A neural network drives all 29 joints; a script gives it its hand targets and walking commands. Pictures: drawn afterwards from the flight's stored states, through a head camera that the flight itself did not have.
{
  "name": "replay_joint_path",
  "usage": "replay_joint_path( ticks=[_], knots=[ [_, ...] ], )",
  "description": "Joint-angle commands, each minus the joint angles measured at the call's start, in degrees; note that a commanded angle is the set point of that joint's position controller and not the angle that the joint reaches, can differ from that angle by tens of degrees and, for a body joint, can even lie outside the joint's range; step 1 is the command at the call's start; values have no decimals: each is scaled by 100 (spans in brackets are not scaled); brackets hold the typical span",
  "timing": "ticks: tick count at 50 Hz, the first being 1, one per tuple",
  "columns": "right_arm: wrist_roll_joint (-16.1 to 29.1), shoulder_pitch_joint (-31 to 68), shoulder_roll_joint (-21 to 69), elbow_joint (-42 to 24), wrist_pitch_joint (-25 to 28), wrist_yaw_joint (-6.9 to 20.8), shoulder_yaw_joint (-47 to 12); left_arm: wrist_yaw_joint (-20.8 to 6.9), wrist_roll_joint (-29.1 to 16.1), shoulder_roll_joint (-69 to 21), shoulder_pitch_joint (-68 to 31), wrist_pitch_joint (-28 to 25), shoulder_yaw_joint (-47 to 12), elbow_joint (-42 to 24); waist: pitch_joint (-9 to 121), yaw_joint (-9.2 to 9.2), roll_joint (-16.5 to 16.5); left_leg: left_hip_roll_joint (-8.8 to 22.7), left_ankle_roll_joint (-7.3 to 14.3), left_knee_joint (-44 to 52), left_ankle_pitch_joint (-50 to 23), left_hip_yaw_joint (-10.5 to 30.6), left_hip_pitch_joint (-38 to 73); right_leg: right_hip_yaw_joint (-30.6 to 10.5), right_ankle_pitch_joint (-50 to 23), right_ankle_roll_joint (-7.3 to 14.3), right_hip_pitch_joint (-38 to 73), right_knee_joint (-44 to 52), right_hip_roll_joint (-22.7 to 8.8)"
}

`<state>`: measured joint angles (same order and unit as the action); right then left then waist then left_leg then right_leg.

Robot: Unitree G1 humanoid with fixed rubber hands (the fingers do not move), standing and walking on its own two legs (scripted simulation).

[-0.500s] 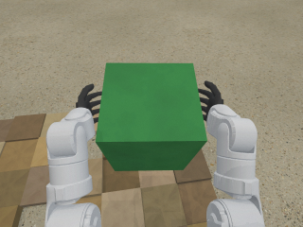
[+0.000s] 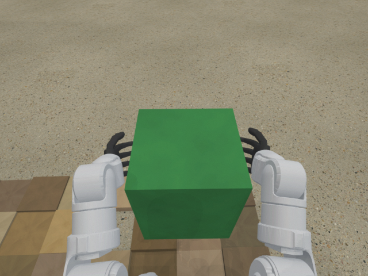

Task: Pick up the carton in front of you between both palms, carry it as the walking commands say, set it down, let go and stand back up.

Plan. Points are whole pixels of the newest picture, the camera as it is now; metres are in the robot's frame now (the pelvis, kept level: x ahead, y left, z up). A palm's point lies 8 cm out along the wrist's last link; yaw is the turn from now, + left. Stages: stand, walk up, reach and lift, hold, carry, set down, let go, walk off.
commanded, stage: carry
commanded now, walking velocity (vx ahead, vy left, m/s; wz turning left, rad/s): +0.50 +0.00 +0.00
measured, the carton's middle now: (186, 177) +0.34 +0.02 +0.03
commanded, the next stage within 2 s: none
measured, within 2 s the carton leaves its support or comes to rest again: neither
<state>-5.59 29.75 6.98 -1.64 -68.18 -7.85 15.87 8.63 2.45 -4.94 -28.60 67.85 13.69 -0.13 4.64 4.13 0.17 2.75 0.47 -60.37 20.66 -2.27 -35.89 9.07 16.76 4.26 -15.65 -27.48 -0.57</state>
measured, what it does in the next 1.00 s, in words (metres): walks ahead: left foot, then right foot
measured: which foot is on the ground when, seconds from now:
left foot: up 0.00-0.20, down 0.22-0.78, up 0.80-1.00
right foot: down 0.00-0.22, up 0.24-0.68, down 0.70-1.00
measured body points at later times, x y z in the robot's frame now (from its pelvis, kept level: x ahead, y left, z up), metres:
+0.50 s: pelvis +0.31 +0.05 -0.03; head +0.34 +0.07 +0.42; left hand +0.67 +0.19 +0.06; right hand +0.65 -0.12 +0.07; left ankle +0.26 +0.10 -0.76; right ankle +0.37 -0.09 -0.67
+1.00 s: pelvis +0.61 +0.03 -0.01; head +0.65 +0.03 +0.44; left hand +0.96 +0.21 +0.09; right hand +0.98 -0.09 +0.09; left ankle +0.67 +0.15 -0.71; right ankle +0.62 -0.04 -0.75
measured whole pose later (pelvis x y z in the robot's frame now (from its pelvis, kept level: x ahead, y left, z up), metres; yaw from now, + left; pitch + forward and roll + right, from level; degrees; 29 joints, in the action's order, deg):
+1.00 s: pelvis +0.61 +0.03 -0.01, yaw +1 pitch +6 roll +1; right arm -4.5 26.7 6.7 -8.1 -62.7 -7.5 14.4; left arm 9.3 -0.6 -3.9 -29.1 63.5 11.4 -4.1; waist 2.1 4.7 -1.1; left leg -0.2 1.0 -46.7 28.1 -2.6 -33.4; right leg 6.2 29.8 4.9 -20.0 -28.8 0.7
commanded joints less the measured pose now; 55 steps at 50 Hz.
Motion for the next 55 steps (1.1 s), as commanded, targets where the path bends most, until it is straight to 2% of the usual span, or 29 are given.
replay_joint_path(
  ticks=[1, 3, 8, 10, 11, 12, 13, 14, 15, 17, 18, 21, 25, 31, 33, 34, 35, 36, 37, 38, 39, 41, 43, 45, 47, 50, 52, 54, 55],
  knots=[
    [1508, 3376, 5273, -392, 283, 504, -3968, -926, -2217, -5673, -4330, -310, -4134, -1009, 1788, -159, -696, 24, -80, 1327, -459, -170, -427, -1435, -2698, 543, 2137, 1000, -1382],
    [1544, 3195, 5130, -528, 334, 481, -4101, -883, -2091, -5411, -3945, -339, -4115, -1033, 1923, -107, -861, -163, -12, 1771, -1124, -464, -150, -932, -3669, 404, 2352, 654, -1186],
    [1641, 3139, 4536, -586, 303, 490, -4098, -709, -1705, -4718, -3473, -346, -3924, -753, 1747, 16, -885, -340, 246, 3182, -2303, -560, 418, -552, -4332, 219, 2672, 26, -997],
    [1608, 3048, 4327, -412, 283, 488, -3937, -644, -1585, -4612, -3450, -336, -3846, -624, 1990, -483, -820, -592, 344, 3607, -2334, -884, 1923, -271, -5002, 42, 2143, -1019, -927],
    [1593, 2981, 4264, -308, 279, 487, -3851, -614, -1515, -4551, -3499, -336, -3804, -600, 2307, -723, -412, -534, 277, 3684, -2341, -965, 3133, -11, -4126, -136, 1489, -2123, -718],
    [1593, 2938, 4203, -243, 272, 492, -3777, -575, -1456, -4503, -3567, -325, -3730, -587, 2563, -731, 423, 547, 406, 3013, -3111, 371, 4675, -321, -1648, -306, -206, -3313, -501],
    [1621, 2849, 4134, -37, 245, 483, -3684, -528, -1443, -4468, -3523, -267, -3697, -430, 2466, -519, 1372, 1634, 617, 2640, -5198, 2027, 5439, -682, 1565, -392, -1536, -4272, 20],
    [1706, 3020, 4052, -87, 272, 459, -3708, -486, -1411, -4483, -3361, -245, -3574, -390, 2763, -775, 1897, 2040, 1579, 3332, -3382, 3291, 5860, -804, 1660, -406, -2764, -5269, 389],
    [1827, 3037, 4341, -78, 291, 490, -3760, -453, -1414, -4574, -3607, -257, -3574, -534, 2502, -776, 1343, 1894, 1563, 3669, -2416, 3200, 5490, -970, 1392, -288, -3154, -5388, 65],
    [2124, 3649, 4860, -432, 393, 599, -4005, -454, -1416, -4957, -3877, -330, -3594, -604, 2133, -748, 357, 1571, 1302, 3762, -2642, 2389, 4581, -917, 911, -285, -3093, -5079, -251],
    [2275, 3916, 5076, -575, 458, 658, -4151, -475, -1434, -5104, -3921, -387, -3622, -627, 2158, -686, 259, 1522, 1262, 3840, -2560, 2099, 4213, -946, 711, -302, -2913, -4877, -359],
    [2470, 4119, 5308, -789, 611, 740, -4347, -513, -1404, -5287, -3932, -540, -3775, -753, 2198, -609, 502, 1226, 1129, 3856, -2720, 1377, 4014, -709, 209, -379, -2995, -4613, -362],
    [2370, 3569, 4964, -847, 643, 689, -4350, -468, -1382, -5033, -3661, -582, -3949, -1003, 1982, -744, 506, 956, 1120, 3781, -3569, 839, 4387, -449, -290, -387, -3528, -3628, -317],
    [1995, 2821, 4440, -467, 489, 627, -4131, -482, -1282, -4591, -3134, -408, -3862, -804, 1551, -858, 711, 663, 957, 3561, -5324, 277, 4725, 111, -1396, -33, -2905, -1350, 77],
    [1907, 2809, 4436, -327, 478, 630, -4076, -518, -1228, -4541, -3097, -388, -3781, -652, 1545, -697, 848, 625, 762, 3240, -6489, 72, 4514, 368, -1535, 145, -1824, -574, 387],
    [1883, 2863, 4482, -308, 487, 633, -4065, -538, -1228, -4526, -3047, -398, -3731, -578, 1750, -454, 1006, 684, 632, 2622, -6824, -69, 4136, 512, -1288, 155, -791, -461, 577],
    [1869, 2977, 4532, -313, 498, 637, -4078, -558, -1212, -4535, -3078, -431, -3704, -555, 2218, -69, 749, 574, 436, 1540, -6111, -359, 3518, 341, -1284, 192, 676, -140, 484],
    [1916, 3183, 4631, -434, 513, 650, -4094, -562, -1191, -4498, -3273, -490, -3692, -589, 3070, 93, -547, 144, 15, -538, -4256, -225, 1650, -1653, -1205, 1059, 2820, -472, -877],
    [1965, 3307, 4648, -620, 513, 656, -4160, -564, -1244, -4695, -3104, -537, -3708, -447, 3472, 276, -1929, -931, -184, -2209, 585, -63, 129, -3920, -1504, 1720, 3723, 6, -1762],
    [2027, 3351, 4737, -590, 537, 642, -4238, -597, -1413, -4811, -3051, -526, -3788, -607, 3231, 193, -1230, -637, 6, -2845, 806, 493, -543, -3854, -1763, 1663, 3658, 44, -1677],
    [2004, 3333, 4856, -652, 574, 617, -4158, -622, -1677, -5025, -3451, -550, -4083, -911, 3094, 222, -666, -518, 86, -3059, 692, 575, -985, -3724, -1650, 1598, 3466, 139, -1722],
    [1779, 3284, 4738, -708, 576, 536, -3914, -672, -2090, -5343, -4067, -590, -4379, -1251, 2736, 131, -217, -294, 150, -2721, 541, 639, -1218, -3271, -1550, 1326, 2936, 137, -1484],
    [1544, 3094, 4587, -751, 600, 451, -3789, -712, -2353, -5387, -4300, -619, -4531, -1503, 2610, 43, -120, -222, 118, -1799, 599, 488, -962, -2854, -890, 1107, 2529, 286, -1338],
    [1387, 2916, 4387, -713, 605, 378, -3744, -729, -2427, -5272, -4239, -605, -4519, -1509, 2524, -34, -202, -300, 53, -177, 1515, 278, -478, -2485, -753, 1046, 2081, 385, -1355],
    [1282, 2672, 4302, -654, 572, 342, -3783, -741, -2363, -5112, -3903, -561, -4408, -1302, 2485, -74, -700, -404, 64, 1055, 1594, -70, 243, -2050, -697, 976, 1600, 551, -1320],
    [1318, 2609, 4375, -693, 493, 400, -3943, -762, -2119, -5001, -3397, -472, -4292, -999, 2322, -311, -1023, -473, 13, 2330, 90, -610, 1556, -1281, -279, 592, 857, 458, -1099],
    [1447, 2569, 4493, -648, 442, 490, -4055, -774, -1901, -4973, -3211, -382, -4230, -972, 2063, -602, -614, -602, -33, 3335, -598, -922, 2093, -692, -306, 395, 795, 76, -746],
    [1550, 2353, 4696, -651, 395, 580, -4144, -818, -1754, -5003, -3047, -299, -4199, -1096, 2088, -863, -111, -426, 276, 3635, -430, -328, 3562, -236, -1596, -46, -55, -1041, -463],
    [1632, 2219, 4839, -705, 357, 652, -4233, -847, -1669, -5007, -2884, -269, -4170, -1132, 1773, -952, 340, 26, 572, 3959, -286, 699, 4155, -202, -1344, -274, -1171, -1868, -314]
  ],
)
